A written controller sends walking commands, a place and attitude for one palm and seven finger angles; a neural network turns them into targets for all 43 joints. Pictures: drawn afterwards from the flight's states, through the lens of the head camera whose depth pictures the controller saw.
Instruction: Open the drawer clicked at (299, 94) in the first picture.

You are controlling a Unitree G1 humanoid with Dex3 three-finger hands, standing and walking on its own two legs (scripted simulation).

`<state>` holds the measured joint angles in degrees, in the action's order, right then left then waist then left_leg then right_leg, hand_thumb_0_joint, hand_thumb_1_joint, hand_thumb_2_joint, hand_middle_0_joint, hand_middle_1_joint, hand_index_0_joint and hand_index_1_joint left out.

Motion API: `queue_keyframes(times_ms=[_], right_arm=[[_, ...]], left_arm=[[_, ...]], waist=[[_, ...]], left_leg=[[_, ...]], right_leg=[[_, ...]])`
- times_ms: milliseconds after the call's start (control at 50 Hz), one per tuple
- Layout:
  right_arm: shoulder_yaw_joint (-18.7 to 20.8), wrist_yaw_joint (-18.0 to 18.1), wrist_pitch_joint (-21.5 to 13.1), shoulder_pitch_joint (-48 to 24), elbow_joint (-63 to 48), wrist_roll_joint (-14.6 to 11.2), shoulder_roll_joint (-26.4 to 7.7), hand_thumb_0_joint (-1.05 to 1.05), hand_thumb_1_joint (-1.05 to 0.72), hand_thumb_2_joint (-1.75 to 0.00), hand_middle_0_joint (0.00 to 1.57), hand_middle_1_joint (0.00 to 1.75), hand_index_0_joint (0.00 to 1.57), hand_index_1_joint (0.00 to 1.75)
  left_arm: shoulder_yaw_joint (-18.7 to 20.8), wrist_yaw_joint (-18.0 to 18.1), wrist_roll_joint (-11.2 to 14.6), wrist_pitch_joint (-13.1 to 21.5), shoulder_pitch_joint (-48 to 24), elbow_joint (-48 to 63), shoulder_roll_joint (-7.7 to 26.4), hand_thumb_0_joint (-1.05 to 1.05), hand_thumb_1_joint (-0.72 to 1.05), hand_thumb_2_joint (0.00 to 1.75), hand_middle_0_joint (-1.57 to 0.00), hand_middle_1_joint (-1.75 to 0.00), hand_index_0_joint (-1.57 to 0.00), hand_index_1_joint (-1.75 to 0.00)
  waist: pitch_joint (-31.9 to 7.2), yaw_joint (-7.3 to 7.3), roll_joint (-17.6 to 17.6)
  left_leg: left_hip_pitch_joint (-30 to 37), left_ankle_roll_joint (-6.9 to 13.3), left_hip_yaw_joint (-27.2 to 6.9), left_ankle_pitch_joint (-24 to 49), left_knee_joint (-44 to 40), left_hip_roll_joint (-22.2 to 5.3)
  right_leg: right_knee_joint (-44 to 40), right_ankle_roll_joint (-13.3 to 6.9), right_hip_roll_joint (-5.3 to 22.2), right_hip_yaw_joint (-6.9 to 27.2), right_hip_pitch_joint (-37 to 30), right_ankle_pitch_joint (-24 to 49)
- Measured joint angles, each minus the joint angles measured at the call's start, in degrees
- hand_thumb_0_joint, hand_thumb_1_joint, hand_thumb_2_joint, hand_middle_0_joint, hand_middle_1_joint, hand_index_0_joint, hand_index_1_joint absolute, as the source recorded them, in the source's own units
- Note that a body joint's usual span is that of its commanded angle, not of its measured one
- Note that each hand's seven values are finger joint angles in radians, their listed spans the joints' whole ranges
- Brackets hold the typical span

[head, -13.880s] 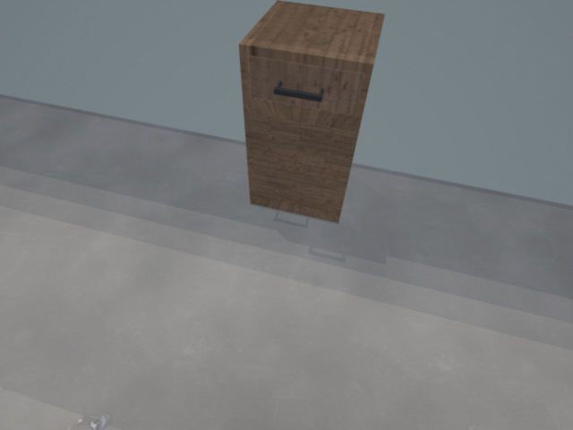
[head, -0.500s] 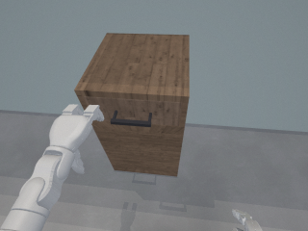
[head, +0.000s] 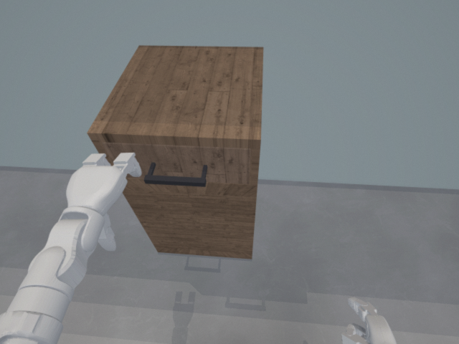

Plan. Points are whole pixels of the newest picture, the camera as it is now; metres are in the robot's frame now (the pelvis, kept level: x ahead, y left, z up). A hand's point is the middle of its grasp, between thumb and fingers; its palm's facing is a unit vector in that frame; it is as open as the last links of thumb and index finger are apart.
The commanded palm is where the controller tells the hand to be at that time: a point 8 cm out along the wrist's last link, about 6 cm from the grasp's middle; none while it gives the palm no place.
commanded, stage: move the hooked fingers above the handle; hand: left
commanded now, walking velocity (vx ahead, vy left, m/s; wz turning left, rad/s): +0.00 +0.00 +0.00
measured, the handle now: (176, 174) +0.52 +0.21 -0.11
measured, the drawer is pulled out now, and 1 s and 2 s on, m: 0.00 0.00 0.00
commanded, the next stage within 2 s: none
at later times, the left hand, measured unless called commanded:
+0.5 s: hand (136, 188) +0.40 +0.25 +0.00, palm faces -0.07 -0.03 -1.00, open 13.8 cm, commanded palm +0.39 +0.25 +0.06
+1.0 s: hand (154, 180) +0.45 +0.24 -0.05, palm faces -0.05 -0.03 -1.00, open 13.8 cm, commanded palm +0.44 +0.23 +0.01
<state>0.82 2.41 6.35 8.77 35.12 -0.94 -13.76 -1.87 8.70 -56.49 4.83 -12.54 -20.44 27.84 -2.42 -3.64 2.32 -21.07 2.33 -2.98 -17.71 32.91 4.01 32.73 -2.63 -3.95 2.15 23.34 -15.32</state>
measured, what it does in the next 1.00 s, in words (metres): stands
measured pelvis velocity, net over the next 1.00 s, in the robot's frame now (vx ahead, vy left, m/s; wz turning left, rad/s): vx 0.00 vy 0.02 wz -0.03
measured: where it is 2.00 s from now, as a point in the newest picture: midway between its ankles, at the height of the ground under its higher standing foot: outside the picture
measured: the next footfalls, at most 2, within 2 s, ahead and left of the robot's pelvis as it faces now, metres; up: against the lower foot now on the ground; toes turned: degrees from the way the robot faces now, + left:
none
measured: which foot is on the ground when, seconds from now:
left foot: down 0.00-1.00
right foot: down 0.00-1.00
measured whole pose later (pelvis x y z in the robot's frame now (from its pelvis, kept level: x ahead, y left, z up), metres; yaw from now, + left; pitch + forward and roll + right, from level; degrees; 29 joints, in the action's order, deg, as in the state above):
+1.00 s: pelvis +0.00 +0.02 -0.04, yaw -2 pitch +20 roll -2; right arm 3.2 0.0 8.0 18.2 38.8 1.2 -13.8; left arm -1.5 23.7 -64.3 4.4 -38.6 -58.0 25.1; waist -9.5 4.6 2.3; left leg -45.5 3.7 -1.4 -25.1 50.5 3.9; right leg 47.5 -1.2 -4.8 2.2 46.8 -20.9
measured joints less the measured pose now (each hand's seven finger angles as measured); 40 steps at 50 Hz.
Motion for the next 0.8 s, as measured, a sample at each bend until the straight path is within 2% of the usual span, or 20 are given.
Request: queue_keyframes(times_ms=[240,380,520,620,800], right_arm=[[2.17,0.17,0.84,3.16,1.42,0.18,-1.2,0.01,-0.91,-0.9,0.2,0.3,0.2,0.3],[2.53,0.03,1.22,4.5,1.8,-0.04,-0.96,0.01,-0.91,-0.9,0.2,0.3,0.2,0.3],[2.67,0.03,1.11,5.59,2.11,0.15,-0.53,0.01,-0.91,-0.9,0.2,0.3,0.2,0.3],[2.83,-0.36,1.06,6.21,2.25,0.57,-0.4,0.01,-0.91,-0.9,0.2,0.3,0.2,0.3],[2.66,-1.86,1.72,7.35,2.77,1.4,-0.19,0.01,-0.91,-0.9,0.2,0.3,0.2,0.3]], left_arm=[[1.18,3.88,-1.89,2.2,-4.3,-7.79,-0.67,0.0,-0.49,0.3,-0.32,-1.2,-0.32,-1.2],[2.09,6.49,-2.92,1.09,-7.5,-13.86,-0.8,0.0,-0.49,0.3,-0.32,-1.2,-0.32,-1.2],[1.54,7.27,-4.09,1.86,-12.24,-20.51,-0.86,0.0,-0.49,0.3,-0.32,-1.2,-0.32,-1.2],[1.02,9.43,-5.64,3.04,-15.87,-24.67,-1.31,0.0,-0.49,0.3,-0.32,-1.2,-0.32,-1.2],[0.61,13.67,-7.07,0.78,-21.32,-31.69,-3.06,0.0,-0.49,0.3,-0.32,-1.2,-0.32,-1.2]], waist=[[-2.15,2.04,-0.25],[-3.17,3.33,-0.17],[-4.02,4.2,-0.3],[-4.99,4.94,-0.37],[-6.46,6.37,-0.12]], left_leg=[[-6.32,-0.46,0.55,-2.56,4.57,-0.58],[-9.06,-0.37,0.98,-3.39,6.2,-0.73],[-12.16,-0.09,0.82,-4.09,8.29,-0.59],[-15.33,0.22,0.8,-4.92,10.67,-0.37],[-20.09,0.94,1.52,-6.35,14.37,-0.13]], right_leg=[[4.63,-0.55,-0.83,0.16,6.6,-2.21],[6.15,-0.48,-1.07,0.45,9.39,-2.82],[7.58,-0.2,-0.99,0.13,12.13,-3.32],[9.46,0.11,-0.85,-0.08,15.03,-3.99],[12.64,0.89,-0.76,0.32,19.64,-5.08]])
